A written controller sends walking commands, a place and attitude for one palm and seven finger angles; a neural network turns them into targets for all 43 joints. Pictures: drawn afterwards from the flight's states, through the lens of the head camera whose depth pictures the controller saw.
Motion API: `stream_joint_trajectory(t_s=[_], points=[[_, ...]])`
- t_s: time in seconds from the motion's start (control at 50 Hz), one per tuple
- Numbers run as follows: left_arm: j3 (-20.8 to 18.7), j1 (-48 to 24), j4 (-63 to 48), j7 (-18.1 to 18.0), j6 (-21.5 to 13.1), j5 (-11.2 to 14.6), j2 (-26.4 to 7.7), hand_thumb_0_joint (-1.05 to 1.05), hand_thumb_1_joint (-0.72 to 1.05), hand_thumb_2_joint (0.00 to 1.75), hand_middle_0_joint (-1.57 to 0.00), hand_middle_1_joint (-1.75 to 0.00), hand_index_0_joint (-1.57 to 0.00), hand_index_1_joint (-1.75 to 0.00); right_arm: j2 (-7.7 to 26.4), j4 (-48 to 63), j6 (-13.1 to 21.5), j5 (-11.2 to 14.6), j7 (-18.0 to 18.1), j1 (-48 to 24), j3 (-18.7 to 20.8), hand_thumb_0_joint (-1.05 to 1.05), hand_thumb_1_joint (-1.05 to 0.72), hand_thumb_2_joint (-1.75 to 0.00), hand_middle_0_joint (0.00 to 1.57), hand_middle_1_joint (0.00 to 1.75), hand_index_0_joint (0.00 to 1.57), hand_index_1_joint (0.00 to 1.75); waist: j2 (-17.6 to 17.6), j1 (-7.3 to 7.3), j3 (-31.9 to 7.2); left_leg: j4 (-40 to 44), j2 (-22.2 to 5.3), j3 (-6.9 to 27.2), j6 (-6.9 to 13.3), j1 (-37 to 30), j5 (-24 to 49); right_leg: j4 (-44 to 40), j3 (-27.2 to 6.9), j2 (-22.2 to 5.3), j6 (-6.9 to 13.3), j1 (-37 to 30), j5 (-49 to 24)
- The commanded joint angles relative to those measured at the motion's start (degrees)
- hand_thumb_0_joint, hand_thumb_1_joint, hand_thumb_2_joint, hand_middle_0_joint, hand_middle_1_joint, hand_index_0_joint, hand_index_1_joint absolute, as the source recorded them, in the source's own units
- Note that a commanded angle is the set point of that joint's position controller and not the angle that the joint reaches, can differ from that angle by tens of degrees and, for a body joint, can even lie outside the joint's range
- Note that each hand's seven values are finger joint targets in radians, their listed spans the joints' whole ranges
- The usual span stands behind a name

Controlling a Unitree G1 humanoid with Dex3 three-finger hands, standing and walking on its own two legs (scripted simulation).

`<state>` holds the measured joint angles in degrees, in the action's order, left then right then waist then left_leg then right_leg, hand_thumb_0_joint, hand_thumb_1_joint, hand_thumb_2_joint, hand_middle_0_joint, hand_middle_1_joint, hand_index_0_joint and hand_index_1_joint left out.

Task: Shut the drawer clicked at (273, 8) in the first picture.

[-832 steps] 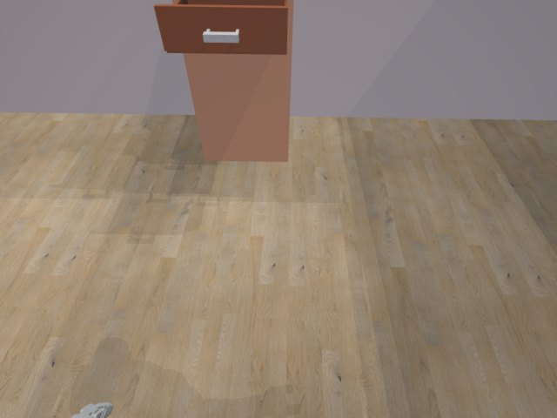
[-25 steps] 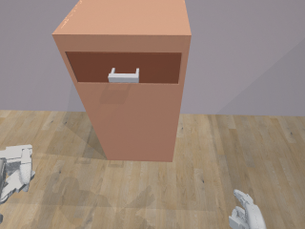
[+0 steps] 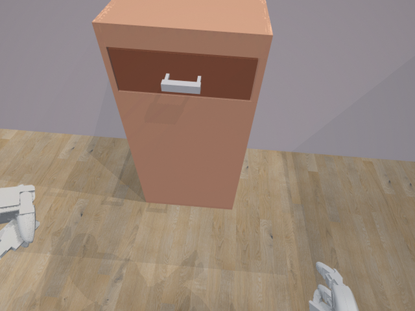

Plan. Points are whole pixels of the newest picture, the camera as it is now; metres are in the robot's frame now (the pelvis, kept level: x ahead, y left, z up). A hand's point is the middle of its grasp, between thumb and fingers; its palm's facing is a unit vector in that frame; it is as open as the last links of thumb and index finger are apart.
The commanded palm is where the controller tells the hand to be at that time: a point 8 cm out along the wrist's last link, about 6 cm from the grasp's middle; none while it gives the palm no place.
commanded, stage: step back with the hand held close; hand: left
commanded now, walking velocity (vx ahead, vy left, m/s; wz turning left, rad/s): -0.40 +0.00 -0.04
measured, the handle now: (182, 82) +0.70 +0.11 +0.05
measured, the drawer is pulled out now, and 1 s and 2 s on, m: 0.00 0.00 0.00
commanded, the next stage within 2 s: stop stepping back and stand still in 0.62 s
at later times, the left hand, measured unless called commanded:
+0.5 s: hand out of the picture +0.14 +0.26 +0.18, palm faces +0.36 -0.80 -0.48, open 3.3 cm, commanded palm +0.06 +0.29 +0.19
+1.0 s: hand out of the picture +0.08 +0.26 +0.17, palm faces +0.24 -0.89 -0.39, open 3.3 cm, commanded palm +0.02 +0.30 +0.19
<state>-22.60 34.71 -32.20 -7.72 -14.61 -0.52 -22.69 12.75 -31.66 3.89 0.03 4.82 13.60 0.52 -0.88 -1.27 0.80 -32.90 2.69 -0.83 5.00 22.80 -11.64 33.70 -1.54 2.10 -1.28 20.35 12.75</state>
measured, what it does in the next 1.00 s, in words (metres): walks backwards: right foot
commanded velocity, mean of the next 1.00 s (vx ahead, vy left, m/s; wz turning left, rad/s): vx -0.23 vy -0.01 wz -0.02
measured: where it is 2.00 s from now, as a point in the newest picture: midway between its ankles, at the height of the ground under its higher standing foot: outside the picture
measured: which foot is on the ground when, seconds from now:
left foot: down 0.00-1.00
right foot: down 0.00-0.38, up 0.40-0.68, down 0.70-1.00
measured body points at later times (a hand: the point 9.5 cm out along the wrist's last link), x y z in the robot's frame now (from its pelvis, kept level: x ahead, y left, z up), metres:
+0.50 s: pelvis -0.06 +0.01 +0.00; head -0.04 +0.05 +0.45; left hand +0.11 +0.30 +0.20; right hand +0.10 -0.24 -0.07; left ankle +0.06 +0.06 -0.73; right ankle -0.11 -0.14 -0.67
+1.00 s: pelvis -0.14 +0.04 -0.01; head -0.16 +0.08 +0.43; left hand +0.06 +0.31 +0.19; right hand -0.05 -0.24 -0.08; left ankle +0.06 +0.06 -0.73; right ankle -0.25 -0.13 -0.72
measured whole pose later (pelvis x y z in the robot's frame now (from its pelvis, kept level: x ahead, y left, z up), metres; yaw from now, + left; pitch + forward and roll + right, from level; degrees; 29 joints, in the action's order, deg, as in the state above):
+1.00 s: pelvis -0.14 +0.04 -0.01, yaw -7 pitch -2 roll -5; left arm -24.5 35.3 -35.3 -7.0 -13.1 4.0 -25.6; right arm 12.5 -37.7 6.6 -0.6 6.0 16.5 0.8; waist 0.3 -3.3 -1.5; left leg -30.1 -0.2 -1.4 1.4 29.4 -2.0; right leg 32.0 0.3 0.1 1.2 3.7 31.7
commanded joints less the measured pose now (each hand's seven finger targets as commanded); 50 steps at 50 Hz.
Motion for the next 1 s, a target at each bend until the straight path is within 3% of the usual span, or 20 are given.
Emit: stream_joint_trajectory(t_s=[0.0,0.04,0.12,0.22,0.28,0.32,0.34,0.36,0.38,0.4,0.44,0.54,0.6,0.62,0.66,0.68,0.72,0.82,0.92,0.98], points=[[-7.34,1.41,-11.79,-0.68,-4.41,0.83,-8.62,0.00,0.90,0.90,-1.40,-1.60,-1.40,-1.60,8.41,9.10,3.94,-0.09,0.26,-7.05,3.66,0.00,-0.90,-0.90,0.20,0.30,0.20,0.30,-1.99,1.33,-5.15,15.63,-11.88,13.04,2.61,15.23,-11.03,3.17,-4.04,-0.23,0.76,-19.90,-13.00],[-7.57,0.58,-13.11,-0.14,-4.84,1.34,-8.95,0.00,0.90,0.90,-1.40,-1.60,-1.40,-1.60,8.53,8.37,3.98,-0.55,0.04,-7.23,3.71,0.00,-0.90,-0.90,0.20,0.30,0.20,0.30,-3.18,1.25,-7.93,12.95,-10.58,10.67,1.54,10.09,-2.65,1.66,-6.06,-1.57,1.11,-18.02,-18.08],[-7.28,-0.10,-14.46,0.24,-4.98,1.55,-9.28,0.00,0.90,0.90,-1.40,-1.60,-1.40,-1.60,8.19,8.26,3.45,-0.15,-0.55,-6.84,4.18,0.00,-0.90,-0.90,0.20,0.30,0.20,0.30,-0.49,0.74,-10.06,8.72,-8.78,8.18,0.60,6.82,-7.97,-1.61,-9.56,-3.40,1.85,-13.45,-14.23],[-7.69,0.18,-13.45,-0.88,-5.36,2.78,-10.69,0.00,0.90,0.90,-1.40,-1.60,-1.40,-1.60,6.56,7.08,1.74,0.01,-0.90,-6.13,4.27,0.00,-0.90,-0.90,0.20,0.30,0.20,0.30,6.49,-0.33,-6.60,-5.91,-2.86,4.50,-3.23,-4.07,-11.08,-17.00,-16.98,-12.65,6.96,6.48,6.03],[-7.80,0.93,-12.74,-1.68,-5.41,3.13,-10.72,0.00,0.90,0.90,-1.40,-1.60,-1.40,-1.60,5.95,6.39,0.74,0.08,-0.82,-6.12,4.10,0.00,-0.90,-0.90,0.20,0.30,0.20,0.30,6.24,-0.92,-7.34,-5.22,-3.19,5.05,-3.48,-8.97,-6.02,-15.47,-12.21,-12.41,6.63,10.02,1.44],[-7.70,0.66,-13.88,-1.75,-6.01,2.71,-11.02,0.00,0.90,0.90,-1.40,-1.60,-1.40,-1.60,6.97,6.98,1.18,0.22,-0.33,-6.95,4.08,0.00,-0.90,-0.90,0.20,0.30,0.20,0.30,0.32,-0.96,-6.05,2.33,-6.77,9.38,-1.67,-7.25,-10.53,-11.00,-8.01,-7.59,4.23,10.41,5.59],[-7.84,0.79,-15.10,-1.60,-6.39,2.29,-10.81,0.00,0.90,0.90,-1.40,-1.60,-1.40,-1.60,7.74,7.72,2.09,-0.09,0.04,-7.84,3.95,0.00,-0.90,-0.90,0.20,0.30,0.20,0.30,-6.62,-0.83,-5.68,12.25,-11.47,14.73,0.18,-0.78,-15.47,-3.72,-4.10,-2.64,2.25,4.63,6.63],[-9.20,1.07,-15.29,-1.44,-6.57,1.32,-10.85,0.00,0.90,0.90,-1.40,-1.60,-1.40,-1.60,9.20,8.59,3.29,-0.43,0.25,-8.99,3.96,0.00,-0.90,-0.90,0.20,0.30,0.20,0.30,-16.36,-0.05,-6.51,25.42,-19.33,23.50,3.29,13.21,-28.57,11.72,-0.22,3.68,0.22,-8.99,6.35],[-9.46,0.00,-15.46,-1.16,-6.47,0.78,-11.06,0.00,0.90,0.90,-1.40,-1.60,-1.40,-1.60,8.79,8.12,4.30,-0.98,0.28,-9.12,4.05,0.00,-0.90,-0.90,0.20,0.30,0.20,0.30,-18.04,0.35,-7.71,31.32,-23.98,28.10,5.32,21.42,-35.94,25.85,-1.59,5.76,0.00,-15.65,10.02],[-10.02,-1.45,-16.59,-1.16,-6.47,0.86,-11.66,0.00,0.90,0.90,-1.40,-1.60,-1.40,-1.60,8.02,7.11,4.84,-1.00,0.02,-7.87,4.40,0.00,-0.90,-0.90,0.20,0.30,0.20,0.30,-12.98,0.42,-7.71,30.41,-24.59,26.32,5.56,20.67,-32.80,32.24,-2.99,5.65,0.10,-14.53,11.15],[-9.55,-1.54,-15.73,-1.40,-5.87,1.72,-10.86,0.00,0.90,0.90,-1.40,-1.60,-1.40,-1.60,7.39,6.54,5.95,-1.03,-0.59,-8.14,4.64,0.00,-0.90,-0.90,0.20,0.30,0.20,0.30,-7.01,1.39,-8.45,24.37,-21.66,20.48,4.87,9.88,-21.92,28.07,-2.87,3.45,0.24,-7.51,13.13],[-3.30,-0.60,-16.45,-0.81,-5.10,3.52,-7.58,0.00,0.90,0.90,-1.40,-1.60,-1.40,-1.60,5.62,2.59,7.28,-1.69,-1.76,-5.84,3.23,0.00,-0.90,-0.90,0.20,0.30,0.20,0.30,-13.78,1.62,-10.87,27.74,-16.00,12.28,-2.62,-9.62,-13.32,3.31,3.85,3.34,2.45,-4.67,20.82],[-3.52,-2.29,-16.14,0.01,-6.19,4.11,-9.21,0.00,0.90,0.90,-1.40,-1.60,-1.40,-1.60,5.38,1.04,6.52,-2.71,-1.86,-4.44,2.97,0.00,-0.90,-0.90,0.20,0.30,0.20,0.30,-10.74,1.87,-14.19,21.89,-14.42,7.62,-7.29,-20.66,2.45,-17.16,3.32,1.27,3.40,-5.88,12.62],[-4.28,-3.13,-15.80,0.35,-6.67,4.06,-10.67,0.00,0.90,0.90,-1.40,-1.60,-1.40,-1.60,5.45,0.78,5.70,-2.78,-1.69,-4.08,2.89,0.00,-0.90,-0.90,0.20,0.30,0.20,0.30,-6.65,1.42,-13.22,15.15,-11.90,3.26,-7.22,-23.15,7.05,-22.26,0.76,-1.64,3.93,-2.74,8.05],[-6.46,-5.39,-16.23,0.08,-7.32,4.66,-13.45,0.00,0.90,0.90,-1.40,-1.60,-1.40,-1.60,4.05,1.39,4.86,-2.51,-1.26,-5.36,2.03,0.00,-0.90,-0.90,0.20,0.30,0.20,0.30,1.88,0.87,-12.41,0.28,-9.01,0.97,-6.67,-27.13,6.36,-23.73,-5.76,-12.38,6.98,9.02,-0.56],[-8.67,-6.93,-16.69,-0.13,-7.57,4.62,-15.80,0.00,0.90,0.90,-1.40,-1.60,-1.40,-1.60,3.96,2.03,5.42,-2.96,-0.59,-6.47,1.36,0.00,-0.90,-0.90,0.20,0.30,0.20,0.30,1.38,1.26,-11.73,-0.37,-8.66,-0.66,-6.76,-25.43,4.79,-20.86,-4.36,-14.25,6.73,9.55,-4.02],[-5.00,-5.68,-13.48,0.84,-6.37,4.84,-10.86,0.00,0.90,0.90,-1.40,-1.60,-1.40,-1.60,5.26,2.51,6.28,-1.07,-0.02,-7.01,2.71,0.00,-0.90,-0.90,0.20,0.30,0.20,0.30,6.60,-0.19,-9.38,-1.13,-5.77,-0.13,-6.68,-26.67,2.29,-18.13,1.16,-9.47,5.55,12.88,6.58],[-7.89,2.17,-13.05,0.49,-2.59,5.65,-11.85,0.00,0.90,0.90,-1.40,-1.60,-1.40,-1.60,5.70,5.63,4.42,-0.40,0.45,-8.67,1.62,0.00,-0.90,-0.90,0.20,0.30,0.20,0.30,-2.70,-0.04,-0.92,2.32,-5.14,2.73,-7.35,-18.77,-8.67,-16.73,3.78,-5.40,6.39,14.32,26.66],[-8.32,-1.78,-15.93,-0.73,-2.47,5.02,-11.60,0.00,0.90,0.90,-1.40,-1.60,-1.40,-1.60,6.42,5.05,6.22,-0.62,1.48,-7.13,1.68,0.00,-0.90,-0.90,0.20,0.30,0.20,0.30,-6.98,0.26,0.13,15.80,-7.34,9.50,-9.31,-12.41,-20.91,-10.95,6.64,0.43,4.71,6.05,28.56],[-8.10,-0.57,-17.04,-0.98,-2.51,4.30,-11.40,0.00,0.90,0.90,-1.40,-1.60,-1.40,-1.60,6.98,4.35,7.81,-1.04,1.03,-6.47,2.12,0.00,-0.90,-0.90,0.20,0.30,0.20,0.30,-15.06,1.66,-5.11,28.52,-8.74,11.69,-13.46,-9.44,-26.98,-3.25,8.32,6.31,3.39,-6.71,24.48]])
